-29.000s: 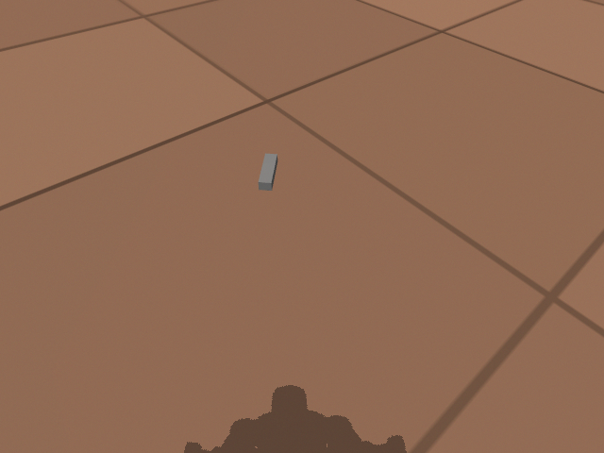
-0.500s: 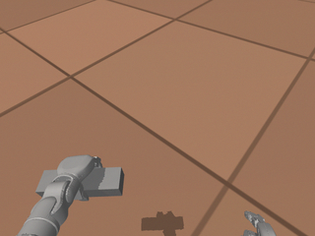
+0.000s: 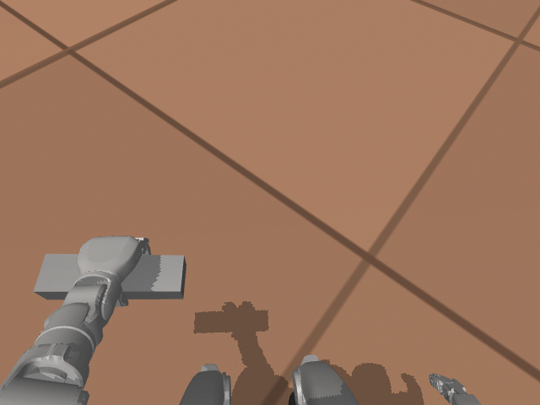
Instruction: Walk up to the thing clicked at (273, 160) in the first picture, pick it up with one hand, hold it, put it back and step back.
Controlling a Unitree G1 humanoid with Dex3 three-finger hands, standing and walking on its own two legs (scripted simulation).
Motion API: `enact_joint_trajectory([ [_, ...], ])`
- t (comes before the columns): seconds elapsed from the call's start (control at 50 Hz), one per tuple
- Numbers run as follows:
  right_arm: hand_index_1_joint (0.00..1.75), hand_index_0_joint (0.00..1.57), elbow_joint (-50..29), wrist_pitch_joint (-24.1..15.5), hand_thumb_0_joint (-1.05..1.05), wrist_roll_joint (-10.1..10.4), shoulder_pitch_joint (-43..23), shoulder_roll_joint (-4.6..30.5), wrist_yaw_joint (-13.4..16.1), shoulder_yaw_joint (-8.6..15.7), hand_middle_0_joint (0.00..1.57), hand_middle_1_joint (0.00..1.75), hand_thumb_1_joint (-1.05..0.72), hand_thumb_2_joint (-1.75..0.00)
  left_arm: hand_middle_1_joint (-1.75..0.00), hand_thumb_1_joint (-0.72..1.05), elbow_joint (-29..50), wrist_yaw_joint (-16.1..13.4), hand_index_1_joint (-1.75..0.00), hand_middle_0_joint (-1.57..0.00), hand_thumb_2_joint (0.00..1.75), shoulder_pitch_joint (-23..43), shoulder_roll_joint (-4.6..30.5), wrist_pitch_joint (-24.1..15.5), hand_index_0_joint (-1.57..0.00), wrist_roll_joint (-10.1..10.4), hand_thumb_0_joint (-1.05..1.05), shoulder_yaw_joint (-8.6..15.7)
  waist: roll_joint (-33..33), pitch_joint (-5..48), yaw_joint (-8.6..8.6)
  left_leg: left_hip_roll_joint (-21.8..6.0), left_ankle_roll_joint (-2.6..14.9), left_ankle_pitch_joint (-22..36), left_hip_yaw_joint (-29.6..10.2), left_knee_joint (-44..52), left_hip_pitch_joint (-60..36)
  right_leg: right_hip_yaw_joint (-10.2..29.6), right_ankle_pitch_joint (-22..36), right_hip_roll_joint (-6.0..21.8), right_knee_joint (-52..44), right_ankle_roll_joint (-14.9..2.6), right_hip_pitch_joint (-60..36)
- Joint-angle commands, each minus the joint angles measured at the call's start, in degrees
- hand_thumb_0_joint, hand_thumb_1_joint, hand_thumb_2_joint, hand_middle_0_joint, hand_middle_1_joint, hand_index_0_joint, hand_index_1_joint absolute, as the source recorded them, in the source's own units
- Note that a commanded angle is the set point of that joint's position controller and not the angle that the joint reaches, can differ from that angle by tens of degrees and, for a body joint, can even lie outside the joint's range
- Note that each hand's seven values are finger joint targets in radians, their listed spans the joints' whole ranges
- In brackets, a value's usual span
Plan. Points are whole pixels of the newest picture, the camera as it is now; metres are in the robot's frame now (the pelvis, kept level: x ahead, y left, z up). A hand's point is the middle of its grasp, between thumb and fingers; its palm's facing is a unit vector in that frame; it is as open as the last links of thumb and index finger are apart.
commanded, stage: crouch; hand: left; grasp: from above
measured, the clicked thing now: (116, 277) +0.36 +0.25 -0.12
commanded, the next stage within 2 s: lower in 1.44 s
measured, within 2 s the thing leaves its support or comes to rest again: neither
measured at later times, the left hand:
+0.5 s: hand (145, 300) +0.39 +0.26 -0.34, palm faces -0.47 +0.00 -0.88, open 9.5 cm
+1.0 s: hand (153, 305) +0.41 +0.27 -0.46, palm faces -0.46 -0.02 -0.89, open 9.4 cm
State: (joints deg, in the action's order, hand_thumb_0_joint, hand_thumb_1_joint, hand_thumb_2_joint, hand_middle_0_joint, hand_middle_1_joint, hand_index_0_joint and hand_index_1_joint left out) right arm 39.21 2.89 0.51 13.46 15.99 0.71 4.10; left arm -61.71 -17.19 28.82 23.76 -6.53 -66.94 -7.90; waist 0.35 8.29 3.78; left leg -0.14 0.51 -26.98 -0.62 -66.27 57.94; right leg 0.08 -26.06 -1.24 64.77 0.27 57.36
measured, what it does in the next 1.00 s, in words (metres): lowers itself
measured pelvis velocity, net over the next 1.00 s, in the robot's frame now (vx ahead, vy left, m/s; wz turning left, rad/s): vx -0.04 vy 0.00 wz -0.08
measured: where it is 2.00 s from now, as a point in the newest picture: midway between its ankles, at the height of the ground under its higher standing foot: outside the picture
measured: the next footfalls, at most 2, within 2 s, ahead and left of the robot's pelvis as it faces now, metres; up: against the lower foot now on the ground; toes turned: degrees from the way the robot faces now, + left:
none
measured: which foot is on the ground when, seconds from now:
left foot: down 0.00-1.00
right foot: down 0.00-1.00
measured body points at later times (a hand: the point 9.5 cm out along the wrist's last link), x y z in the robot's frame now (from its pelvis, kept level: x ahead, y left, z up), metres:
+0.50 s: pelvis -0.03 +0.01 -0.19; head +0.17 +0.04 +0.21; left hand +0.41 +0.26 -0.29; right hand +0.02 -0.26 -0.32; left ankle +0.04 +0.11 -0.65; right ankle +0.05 -0.12 -0.65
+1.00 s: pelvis -0.04 +0.00 -0.29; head +0.20 +0.05 +0.09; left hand +0.43 +0.27 -0.41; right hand +0.02 -0.28 -0.40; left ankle +0.04 +0.11 -0.65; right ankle +0.04 -0.12 -0.65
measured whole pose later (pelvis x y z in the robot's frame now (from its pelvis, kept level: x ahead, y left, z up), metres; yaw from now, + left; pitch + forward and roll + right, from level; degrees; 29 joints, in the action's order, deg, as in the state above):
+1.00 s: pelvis -0.04 +0.00 -0.29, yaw -4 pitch +37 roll -7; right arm 42.5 -3.3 -6.8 8.4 15.0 -7.3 0.9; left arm -76.9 -22.1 49.3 38.8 -13.5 -72.9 5.6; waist -0.4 6.4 10.2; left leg 0.2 1.0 -40.4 -4.5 -127.3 124.3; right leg -4.5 -38.9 -1.4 122.8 0.6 121.5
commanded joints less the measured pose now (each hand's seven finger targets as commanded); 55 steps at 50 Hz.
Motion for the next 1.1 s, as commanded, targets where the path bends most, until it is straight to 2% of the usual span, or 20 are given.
enact_joint_trajectory([
  [0.0, 0.30, 0.20, -4.05, -2.45, 0.00, -0.71, 3.83, 8.67, 0.59, 3.08, 0.20, 0.30, -0.89, -0.90, -0.76, 0.62, 5.52, -4.39, -0.73, -0.94, 0.77, 21.27, 13.44, 0.21, -0.97, -0.04, 0.00, 5.24, 4.12, 24.57, 0.65, 1.75, 0.47, 6.17, 0.32, -1.59, -1.83, -0.74, 5.84, -1.09, 1.32, -2.53, 1.84],
  [0.04, 0.30, 0.20, -3.44, -3.14, 0.00, -1.10, 4.55, 9.23, 0.71, 3.57, 0.20, 0.30, -0.89, -0.90, -0.78, 0.61, 6.64, -4.51, -0.75, -0.93, 0.78, 25.16, 13.92, 0.09, -0.96, -0.22, 0.00, 5.15, 5.88, 27.75, 1.94, 1.48, 0.55, 4.02, -0.30, -5.14, 0.91, -0.93, 4.26, -0.99, 4.78, -2.69, 6.22],
  [0.06, 0.30, 0.20, -3.34, -3.43, 0.00, -1.18, 4.68, 9.14, 0.80, 3.66, 0.20, 0.30, -0.89, -0.90, -0.80, 0.60, 7.54, -4.47, -0.76, -0.91, 0.79, 26.63, 14.21, 0.10, -0.95, -0.12, 0.00, 5.30, 5.74, 29.32, 1.87, 1.41, 0.43, 2.82, -0.79, -6.42, 2.32, -1.25, 3.21, -0.97, 6.60, -2.76, 8.13],
  [0.08, 0.30, 0.20, -3.31, -3.54, 0.00, -1.22, 4.98, 9.40, 0.95, 3.82, 0.20, 0.30, -0.89, -0.90, -0.80, 0.59, 9.01, -4.65, -0.77, -0.92, 0.80, 27.91, 16.87, 0.09, -0.95, -0.16, 0.00, 6.69, 6.61, 31.59, 1.64, 1.26, 0.43, 2.34, -0.65, -7.82, 2.87, -1.19, 2.53, -0.86, 7.97, -2.86, 9.44],
  [0.12, 0.30, 0.20, -2.82, -3.86, 0.00, -1.74, 4.89, 9.61, 0.96, 3.43, 0.20, 0.30, -0.89, -0.90, -0.81, 0.58, 4.65, -4.63, -0.77, -0.90, 0.79, 25.28, 17.75, 0.63, -0.94, -0.54, 0.00, 8.09, 6.85, 30.63, 1.62, 1.07, 0.09, 1.14, -2.01, -9.45, 6.36, -1.87, 0.94, -0.63, 11.55, -2.95, 13.95],
  [0.18, 0.30, 0.20, -2.48, -4.33, 0.00, -2.05, 5.51, 9.78, 0.84, 3.56, 0.20, 0.30, -0.89, -0.90, -0.81, 0.56, 4.96, -4.26, -0.78, -0.90, 0.82, 28.33, 19.44, 0.50, -0.93, -0.38, 0.00, 9.03, 6.75, 33.89, 2.41, 1.17, 0.13, -2.30, -2.71, -12.63, 9.44, -2.43, -2.23, -0.89, 14.97, -3.11, 18.04],
  [0.24, 0.30, 0.20, -1.74, -4.90, 0.00, -2.41, 5.80, 9.55, 0.50, 3.27, 0.20, 0.30, -0.89, -0.90, -0.80, 0.58, 3.09, -3.61, -0.77, -0.91, 0.83, 29.00, 18.78, -0.20, -0.94, 0.18, 0.00, 8.85, 5.53, 33.67, 3.24, 1.50, 0.53, -4.67, -2.72, -16.90, 15.10, -2.62, -4.34, -0.96, 18.22, -3.14, 22.19],
  [0.3, 0.30, 0.20, -1.03, -5.48, 0.00, -2.75, 5.94, 9.76, -0.21, 2.71, 0.20, 0.30, -0.89, -0.90, -0.82, 0.63, 0.04, -3.27, -0.78, -0.93, 0.82, 29.00, 20.28, -1.41, -0.97, -0.18, 0.00, 9.65, 5.99, 32.84, 3.72, 1.60, 0.64, -6.04, -3.12, -20.75, 19.27, -3.06, -5.77, -0.76, 21.93, -3.15, 27.42],
  [0.32, 0.30, 0.20, -0.68, -5.73, 0.00, -2.83, 6.27, 10.13, -0.46, 2.79, 0.20, 0.30, -0.89, -0.90, -0.79, 0.61, 1.13, -3.31, -0.76, -0.93, 0.83, 30.71, 19.93, -2.09, -0.96, -0.21, 0.00, 9.68, 6.13, 34.35, 4.40, 1.55, 0.62, -5.64, -3.84, -22.02, 19.35, -3.45, -5.44, -0.75, 23.37, -3.20, 29.30],
  [0.5, 0.30, 0.20, 1.68, -6.81, 0.00, -5.02, 8.00, 10.86, -3.55, 2.14, 0.20, 0.30, -0.90, -0.90, -0.79, 0.62, 1.67, -6.03, -0.75, -0.94, 0.81, 34.66, 24.89, -5.76, -0.97, -3.54, 0.00, 13.46, 13.57, 42.94, 4.48, 1.20, -0.06, 4.60, -4.36, -32.54, 19.11, -4.74, 0.56, -0.32, 34.07, -3.15, 38.68],
  [0.62, 0.30, 0.20, 1.82, -6.76, 0.00, -6.22, 8.08, 10.65, -5.46, 1.85, 0.20, 0.30, -0.91, -0.90, -0.79, 0.65, -0.87, -7.50, -0.77, -0.98, 0.84, 34.80, 26.14, -5.93, -1.00, -4.73, 0.00, 14.65, 14.86, 42.51, 5.00, 1.27, 0.54, 6.81, -2.47, -38.48, 22.72, -4.94, 2.75, -0.74, 37.50, -2.94, 39.92],
  [0.66, 0.30, 0.20, 1.94, -6.76, 0.00, -6.29, 8.05, 10.71, -5.76, 1.81, 0.20, 0.30, -0.91, -0.90, -0.79, 0.67, -1.90, -7.70, -0.77, -1.00, 0.86, 34.44, 26.23, -5.62, -1.03, -4.33, 0.00, 14.88, 12.68, 41.95, 4.99, 1.14, 1.00, 6.14, -2.17, -40.18, 25.06, -5.03, 3.00, -1.01, 38.04, -2.71, 39.91],
  [0.72, 0.30, 0.20, 2.18, -6.72, 0.00, -6.64, 7.44, 10.87, -6.37, 1.58, 0.20, 0.30, -0.91, -0.90, -0.80, 0.69, -2.22, -7.60, -0.77, -1.00, 0.84, 36.27, 28.03, -5.97, -1.03, -4.38, 0.00, 15.34, 14.11, 40.52, 5.18, 1.04, 1.10, 5.34, -1.76, -42.43, 27.90, -4.97, 2.94, -1.15, 40.13, -2.71, 41.15],
  [0.76, 0.30, 0.20, 2.03, -6.54, 0.00, -6.64, 7.43, 11.10, -6.57, 1.47, 0.20, 0.30, -0.91, -0.90, -0.77, 0.68, -1.98, -7.48, -0.75, -1.00, 0.80, 37.52, 28.09, -6.26, -1.03, -4.25, 0.00, 15.09, 12.65, 42.00, 5.58, 1.15, 1.33, 4.39, -1.61, -43.64, 30.31, -5.16, 3.07, -1.56, 40.99, -2.60, 40.05],
  [0.8, 0.30, 0.20, 2.23, -6.48, 0.00, -6.76, 7.17, 11.25, -6.74, 1.37, 0.20, 0.30, -0.90, -0.90, -0.77, 0.68, -3.88, -7.61, -0.74, -0.99, 0.81, 37.25, 29.51, -6.51, -1.02, -4.45, 0.00, 16.02, 12.49, 39.48, 5.66, 1.08, 1.47, 2.04, -1.35, -44.84, 33.28, -5.21, 1.47, -1.70, 41.64, -2.45, 41.53],
  [0.9, 0.30, 0.20, 2.46, -6.62, 0.00, -7.07, 6.59, 11.61, -7.18, 1.01, 0.20, 0.30, -0.90, -0.90, -0.78, 0.67, -6.19, -7.30, -0.75, -0.98, 0.80, 38.34, 29.24, -7.18, -1.01, -4.88, 0.00, 15.08, 14.66, 37.62, 6.08, 0.80, 0.83, 0.70, -2.61, -45.88, 33.45, -6.24, -0.12, -1.55, 45.51, -2.94, 46.51],
  [0.96, 0.30, 0.20, 2.62, -6.38, 0.00, -7.17, 6.93, 12.25, -7.39, 0.79, 0.20, 0.30, -0.90, -0.90, -0.77, 0.65, -5.74, -7.29, -0.74, -0.97, 0.78, 39.76, 31.37, -7.82, -1.00, -5.35, 0.00, 16.01, 15.47, 39.04, 6.10, 0.96, 0.80, 1.27, -2.22, -47.60, 34.77, -6.29, 0.68, -1.66, 47.00, -2.87, 46.40],
  [0.98, 0.30, 0.20, 2.57, -6.37, 0.00, -7.18, 7.00, 12.20, -7.50, 0.62, 0.20, 0.30, -0.91, -0.90, -0.77, 0.66, -8.31, -7.32, -0.74, -0.97, 0.79, 37.62, 31.65, -7.63, -1.00, -5.47, 0.00, 16.45, 14.65, 38.09, 5.73, 1.01, 0.74, 1.09, -2.54, -47.55, 34.67, -6.48, 0.21, -1.61, 47.50, -2.91, 47.21],
  [1.04, 0.30, 0.20, 2.87, -6.37, 0.00, -7.51, 7.22, 12.70, -7.74, 0.34, 0.20, 0.30, -0.90, -0.90, -0.79, 0.68, -8.79, -7.34, -0.75, -0.99, 0.80, 39.70, 31.14, -7.83, -1.02, -5.74, 0.00, 15.82, 14.81, 36.94, 7.10, 0.89, 0.68, -0.13, -2.99, -48.49, 35.89, -6.97, -0.50, -1.46, 48.77, -2.85, 49.30],
  [1.08, 0.30, 0.20, 2.86, -6.30, 0.00, -7.44, 6.79, 12.86, -7.79, -0.05, 0.20, 0.30, -0.91, -0.90, -0.77, 0.66, -7.91, -7.54, -0.74, -0.99, 0.81, 40.50, 33.78, -8.19, -1.01, -5.69, 0.00, 16.94, 15.99, 37.21, 6.26, 0.98, 0.78, -0.70, -2.58, -49.47, 36.45, -6.91, -0.84, -1.67, 49.20, -2.89, 49.33],
])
